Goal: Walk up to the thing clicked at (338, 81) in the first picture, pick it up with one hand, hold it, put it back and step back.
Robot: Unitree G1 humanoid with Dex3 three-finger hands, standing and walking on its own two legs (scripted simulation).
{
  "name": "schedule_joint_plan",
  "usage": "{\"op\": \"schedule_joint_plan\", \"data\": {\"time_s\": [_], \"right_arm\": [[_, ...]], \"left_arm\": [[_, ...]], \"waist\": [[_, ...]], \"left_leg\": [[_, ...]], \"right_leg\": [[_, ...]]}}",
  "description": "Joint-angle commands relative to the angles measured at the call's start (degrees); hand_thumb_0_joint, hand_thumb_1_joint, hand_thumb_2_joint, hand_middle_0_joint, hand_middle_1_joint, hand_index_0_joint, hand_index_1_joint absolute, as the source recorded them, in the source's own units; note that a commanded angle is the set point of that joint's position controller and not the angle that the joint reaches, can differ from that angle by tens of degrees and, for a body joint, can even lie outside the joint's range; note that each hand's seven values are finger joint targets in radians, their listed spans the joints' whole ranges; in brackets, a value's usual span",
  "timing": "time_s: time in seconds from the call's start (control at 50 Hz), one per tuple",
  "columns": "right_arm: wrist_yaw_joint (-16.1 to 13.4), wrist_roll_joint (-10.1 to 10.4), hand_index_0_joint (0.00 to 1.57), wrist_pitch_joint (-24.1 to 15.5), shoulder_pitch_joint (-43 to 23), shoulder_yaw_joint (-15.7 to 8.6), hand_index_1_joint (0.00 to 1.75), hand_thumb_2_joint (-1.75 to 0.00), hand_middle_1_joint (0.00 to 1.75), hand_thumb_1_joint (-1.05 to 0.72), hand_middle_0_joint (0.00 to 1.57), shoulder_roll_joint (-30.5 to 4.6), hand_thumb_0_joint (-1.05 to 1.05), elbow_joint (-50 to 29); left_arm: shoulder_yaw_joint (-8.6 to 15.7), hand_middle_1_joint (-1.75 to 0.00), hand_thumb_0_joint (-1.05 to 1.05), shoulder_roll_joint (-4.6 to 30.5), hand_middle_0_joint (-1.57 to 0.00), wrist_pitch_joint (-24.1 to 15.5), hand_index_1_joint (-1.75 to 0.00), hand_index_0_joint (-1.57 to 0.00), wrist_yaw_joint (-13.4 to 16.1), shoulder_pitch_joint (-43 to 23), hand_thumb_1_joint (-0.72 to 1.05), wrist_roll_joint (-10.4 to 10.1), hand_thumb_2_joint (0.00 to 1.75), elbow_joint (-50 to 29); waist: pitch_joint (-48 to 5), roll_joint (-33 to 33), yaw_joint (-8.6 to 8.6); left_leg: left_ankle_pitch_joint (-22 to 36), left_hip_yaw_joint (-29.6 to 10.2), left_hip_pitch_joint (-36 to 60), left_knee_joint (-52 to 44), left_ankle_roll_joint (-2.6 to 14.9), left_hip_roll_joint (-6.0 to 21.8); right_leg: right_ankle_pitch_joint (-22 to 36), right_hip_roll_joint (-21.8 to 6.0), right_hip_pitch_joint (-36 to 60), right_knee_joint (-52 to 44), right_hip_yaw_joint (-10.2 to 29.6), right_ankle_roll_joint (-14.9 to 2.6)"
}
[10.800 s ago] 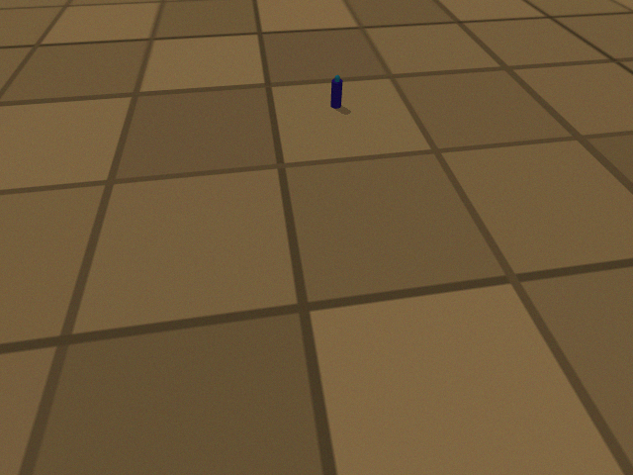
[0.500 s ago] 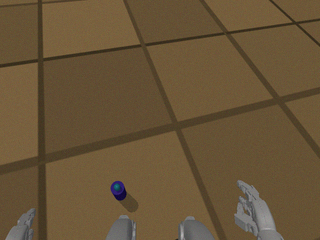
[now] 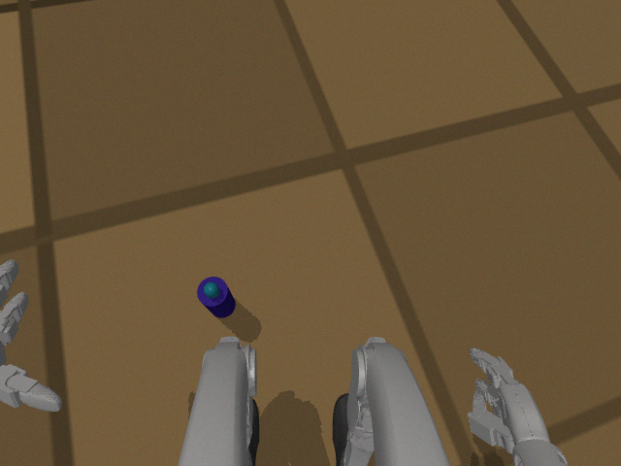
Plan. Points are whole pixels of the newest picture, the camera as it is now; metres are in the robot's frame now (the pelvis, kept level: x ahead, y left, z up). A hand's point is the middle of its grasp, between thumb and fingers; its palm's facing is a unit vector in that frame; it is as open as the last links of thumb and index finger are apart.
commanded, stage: go down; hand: left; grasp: from the side
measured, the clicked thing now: (216, 297) +0.40 +0.19 -0.45
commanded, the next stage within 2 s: approach in 1.58 s
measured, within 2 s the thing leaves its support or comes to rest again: neither
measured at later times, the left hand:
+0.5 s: hand (38, 313) +0.31 +0.37 -0.12, palm faces +0.11 -0.98 -0.14, open 17.6 cm
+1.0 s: hand (40, 303) +0.33 +0.38 -0.14, palm faces +0.10 -0.99 -0.12, open 17.5 cm
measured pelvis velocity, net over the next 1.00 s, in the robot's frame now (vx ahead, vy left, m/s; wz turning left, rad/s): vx -0.03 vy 0.00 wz -0.04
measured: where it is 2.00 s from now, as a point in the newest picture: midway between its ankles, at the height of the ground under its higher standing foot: (296, 465)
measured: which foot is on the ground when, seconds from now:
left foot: down 0.00-1.00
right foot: down 0.00-1.00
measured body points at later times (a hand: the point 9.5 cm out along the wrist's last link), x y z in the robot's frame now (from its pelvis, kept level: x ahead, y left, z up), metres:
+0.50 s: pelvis -0.02 +0.00 -0.07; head +0.18 +0.05 +0.33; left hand +0.30 +0.42 -0.11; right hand +0.15 -0.27 -0.18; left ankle +0.06 +0.12 -0.51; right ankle +0.06 -0.12 -0.51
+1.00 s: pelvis -0.03 +0.00 -0.12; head +0.17 +0.05 +0.28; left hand +0.32 +0.43 -0.13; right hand +0.14 -0.27 -0.22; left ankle +0.06 +0.12 -0.51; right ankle +0.06 -0.12 -0.51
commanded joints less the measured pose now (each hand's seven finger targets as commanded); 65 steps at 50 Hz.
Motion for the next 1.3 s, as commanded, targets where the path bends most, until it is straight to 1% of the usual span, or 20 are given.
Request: {"op": "schedule_joint_plan", "data": {"time_s": [0.0,0.02,0.12,0.16,0.18,0.22,0.36,0.46,0.54,0.56,0.62,0.64,0.66,0.68,0.72,0.74,0.84,0.94,1.04,1.28], "right_arm": [[-0.8,0.5,0.2,-2.7,3.3,-4.3,0.3,-0.9,0.3,-0.89,0.2,-10.9,0.0,-4.9],[-0.9,0.5,0.2,-2.8,3.5,-4.3,0.3,-0.9,0.3,-0.9,0.2,-10.8,0.0,-3.8],[-1.2,0.0,0.2,-3.1,4.1,-3.7,0.3,-0.9,0.3,-0.89,0.2,-12.0,0.0,-2.4],[-1.3,-0.1,0.2,-3.1,4.8,-3.4,0.3,-0.9,0.3,-0.89,0.2,-12.3,0.0,-1.6],[-1.3,-0.2,0.2,-3.2,4.7,-3.5,0.3,-0.9,0.3,-0.89,0.2,-12.9,0.0,-1.6],[-1.5,-0.2,0.2,-3.2,4.6,-3.2,0.3,-0.9,0.3,-0.9,0.2,-13.2,0.0,-1.6],[-1.6,0.1,0.2,-2.9,3.6,-2.9,0.3,-0.9,0.3,-0.9,0.2,-14.2,0.0,-1.7],[-1.6,-0.2,0.2,-3.1,3.7,-2.8,0.3,-0.91,0.3,-0.91,0.2,-14.3,0.0,-1.1],[-1.6,-0.5,0.2,-3.5,3.8,-2.6,0.3,-0.91,0.3,-0.91,0.2,-14.5,0.0,-0.6],[-1.7,-0.5,0.2,-3.4,3.9,-2.6,0.3,-0.91,0.3,-0.91,0.2,-14.6,0.0,-0.2],[-1.9,-0.8,0.2,-3.4,3.8,-2.4,0.3,-0.91,0.3,-0.91,0.2,-15.0,0.0,-0.7],[-1.8,-0.9,0.2,-3.4,4.2,-2.3,0.3,-0.91,0.3,-0.91,0.2,-15.0,0.0,0.1],[-1.9,-0.9,0.2,-3.3,3.8,-2.2,0.3,-0.91,0.3,-0.91,0.2,-15.2,0.0,-0.9],[-2.0,-1.0,0.2,-3.3,3.7,-2.1,0.3,-0.91,0.3,-0.91,0.2,-15.2,0.0,-0.9],[-1.9,-1.0,0.2,-3.3,3.8,-1.8,0.3,-0.91,0.3,-0.91,0.2,-15.1,0.0,-0.7],[-1.9,-1.0,0.2,-3.2,3.8,-1.8,0.3,-0.91,0.3,-0.91,0.2,-15.5,0.0,-0.9],[-2.0,-0.9,0.2,-3.3,3.4,-1.5,0.3,-0.91,0.3,-0.91,0.2,-15.3,0.0,-1.1],[-1.9,-0.8,0.2,-3.1,4.6,-1.5,0.3,-0.91,0.3,-0.91,0.2,-15.9,0.0,-0.8],[-1.8,-0.7,0.2,-3.3,3.9,-1.3,0.3,-0.91,0.3,-0.91,0.2,-15.8,0.0,-0.9],[-1.5,-1.0,0.2,-3.0,4.3,-1.0,0.3,-0.91,0.3,-0.91,0.2,-16.3,0.0,-1.0]], "left_arm": [[8.5,-0.1,0.0,18.9,-0.07,-5.7,-0.1,-0.07,-2.0,-6.8,-0.58,-2.9,0.08,-4.2],[7.5,-0.09,0.0,18.0,-0.07,-6.5,-0.09,-0.07,-2.9,-9.1,-0.59,-3.0,0.07,-2.8],[9.7,-0.07,0.0,24.9,-0.08,-10.0,-0.06,-0.08,-6.4,-15.1,-0.59,-2.7,0.03,0.3],[9.1,-0.06,0.0,24.0,-0.08,-10.7,-0.06,-0.08,-7.8,-16.4,-0.61,-3.2,0.02,0.5],[10.9,-0.07,0.0,26.8,-0.08,-11.1,-0.07,-0.08,-8.1,-17.8,-0.59,-3.3,0.03,-0.8],[12.8,-0.06,0.0,29.2,-0.08,-11.3,-0.06,-0.07,-8.6,-17.0,-0.6,-3.5,0.03,0.0],[13.8,-0.07,0.0,27.8,-0.08,-10.4,-0.08,-0.07,-10.5,-14.1,-0.59,-4.9,0.06,2.9],[13.9,-0.07,0.0,28.1,-0.07,-11.2,-0.08,-0.06,-11.8,-17.1,-0.6,-5.5,0.06,2.6],[14.4,-0.06,0.0,30.2,-0.07,-12.3,-0.07,-0.05,-12.5,-21.3,-0.6,-5.5,0.07,2.4],[13.5,-0.07,0.0,28.9,-0.06,-12.5,-0.08,-0.05,-12.9,-22.3,-0.59,-5.4,0.07,2.9],[14.8,-0.07,0.0,32.5,-0.06,-12.9,-0.08,-0.04,-13.2,-24.3,-0.56,-5.1,0.09,1.7],[13.8,-0.07,0.0,30.3,-0.06,-12.5,-0.08,-0.05,-13.6,-23.5,-0.58,-5.1,0.09,4.0],[14.9,-0.06,0.0,33.1,-0.06,-12.6,-0.07,-0.05,-13.6,-25.1,-0.57,-5.0,0.08,1.3],[15.2,-0.07,0.0,33.3,-0.06,-12.4,-0.08,-0.05,-13.6,-24.8,-0.56,-5.0,0.09,3.0],[14.9,-0.07,0.0,32.8,-0.06,-12.0,-0.08,-0.05,-13.9,-24.7,-0.58,-5.2,0.08,3.3],[15.9,-0.07,0.0,34.4,-0.06,-11.9,-0.08,-0.05,-14.0,-25.5,-0.57,-5.3,0.09,1.9],[15.4,-0.06,0.0,34.2,-0.06,-11.3,-0.07,-0.04,-14.6,-25.8,-0.56,-5.5,0.09,4.3],[15.5,-0.07,0.0,33.9,-0.06,-11.0,-0.08,-0.04,-15.3,-24.9,-0.58,-5.7,0.09,5.0],[16.5,-0.06,0.0,35.5,-0.05,-12.1,-0.07,-0.04,-15.4,-27.9,-0.57,-6.0,0.09,4.9],[17.6,-0.06,0.0,38.7,-0.05,-12.2,-0.07,-0.03,-16.5,-30.0,-0.57,-6.2,0.1,5.3]], "waist": [[-27.7,2.7,0.99],[-26.0,3.4,0.22],[-27.1,7.2,0.97],[-29.6,8.7,0.97],[-31.0,10.0,1.66],[-32.7,9.6,2.61],[-32.2,10.2,3.22],[-32.3,9.8,1.93],[-31.4,9.6,1.5],[-30.7,10.2,0.9],[-32.7,11.3,1.59],[-31.4,11.4,1.17],[-32.3,11.9,1.68],[-32.5,11.1,1.44],[-32.6,11.6,1.64],[-33.7,11.4,2.22],[-32.3,10.9,1.51],[-33.3,11.6,1.2],[-30.5,10.6,0.99],[-32.4,10.2,1.04]], "left_leg": [[10.8,-1.8,13.0,-9.3,1.62,-1.9],[8.7,-1.8,12.0,-8.6,1.64,-1.8],[5.0,-2.3,10.5,-6.8,1.19,-1.5],[5.6,-2.6,12.1,-6.4,0.95,-1.5],[6.7,-2.6,12.6,-5.7,0.85,-1.5],[7.9,-2.6,11.8,-4.9,0.81,-1.5],[12.1,-3.7,11.6,-3.0,0.7,-1.3],[13.9,-3.7,10.2,0.0,0.88,-1.1],[8.6,-3.8,7.3,1.0,1.03,-1.0],[7.1,-4.2,7.5,0.8,0.95,-0.9],[6.4,-4.0,7.3,1.3,0.83,-0.9],[5.9,-4.3,7.3,1.3,0.77,-0.8],[5.0,-3.9,6.5,1.5,0.8,-0.9],[4.7,-3.6,5.5,1.8,0.89,-1.1],[5.8,-3.4,5.3,2.5,0.79,-1.1],[6.7,-3.1,5.6,3.1,0.92,-1.2],[5.4,-3.0,2.9,4.3,1.08,-1.3],[10.7,-3.8,5.7,5.3,0.84,-1.3],[4.2,-3.9,1.1,5.4,1.15,-1.2],[4.8,-2.2,-1.7,8.5,1.45,-1.5]], "right_leg": [[8.8,1.7,15.2,-10.9,5.4,-0.33],[7.0,1.7,12.1,-10.3,5.4,-0.42],[3.6,1.7,7.6,-7.6,5.3,-0.77],[4.1,1.9,6.0,-6.0,4.6,-1.03],[5.1,1.9,5.4,-4.9,4.4,-1.12],[5.5,2.0,5.5,-3.8,3.8,-1.17],[9.1,2.3,0.6,0.9,1.2,-1.65],[10.3,2.4,-1.5,3.3,0.9,-1.68],[6.8,2.4,-3.1,4.1,1.0,-1.57],[5.9,2.4,-5.2,4.7,0.7,-1.64],[5.5,2.2,-4.4,5.5,0.8,-1.6],[5.2,2.3,-6.1,6.0,0.5,-1.67],[4.6,2.2,-5.1,5.8,0.8,-1.57],[4.4,2.1,-4.2,5.5,0.9,-1.47],[5.0,2.1,-4.7,6.3,0.8,-1.52],[5.6,2.1,-4.5,6.2,1.0,-1.5],[4.6,2.1,-5.6,7.1,0.9,-1.5],[8.4,2.2,-7.4,9.0,-0.2,-1.78],[4.1,2.2,-8.8,9.6,-0.1,-1.51],[3.8,2.0,-7.1,9.9,1.0,-1.21]]}}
